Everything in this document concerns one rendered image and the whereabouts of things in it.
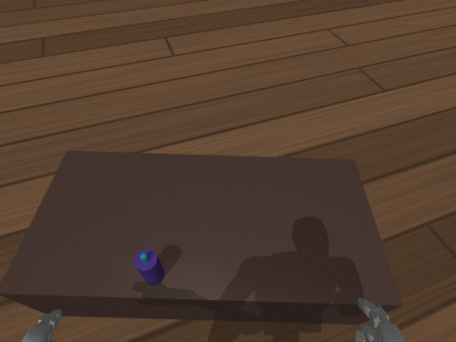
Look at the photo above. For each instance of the right robot hand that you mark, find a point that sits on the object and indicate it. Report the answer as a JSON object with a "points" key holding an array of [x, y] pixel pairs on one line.
{"points": [[385, 330]]}

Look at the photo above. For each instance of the left robot hand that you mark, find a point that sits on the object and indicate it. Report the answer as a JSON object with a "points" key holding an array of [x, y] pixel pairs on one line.
{"points": [[43, 331]]}

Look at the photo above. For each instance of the bottle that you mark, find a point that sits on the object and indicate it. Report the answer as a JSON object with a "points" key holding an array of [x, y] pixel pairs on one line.
{"points": [[149, 266]]}

